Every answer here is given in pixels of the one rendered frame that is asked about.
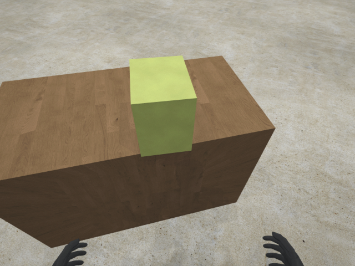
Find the pedestal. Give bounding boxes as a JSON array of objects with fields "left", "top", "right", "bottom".
[{"left": 0, "top": 56, "right": 275, "bottom": 248}]

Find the carton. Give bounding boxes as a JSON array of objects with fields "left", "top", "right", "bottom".
[{"left": 129, "top": 55, "right": 197, "bottom": 157}]

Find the robot right hand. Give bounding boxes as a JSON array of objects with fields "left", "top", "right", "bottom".
[{"left": 262, "top": 232, "right": 304, "bottom": 266}]

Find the robot left hand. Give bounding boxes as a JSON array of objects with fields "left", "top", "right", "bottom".
[{"left": 52, "top": 238, "right": 88, "bottom": 266}]

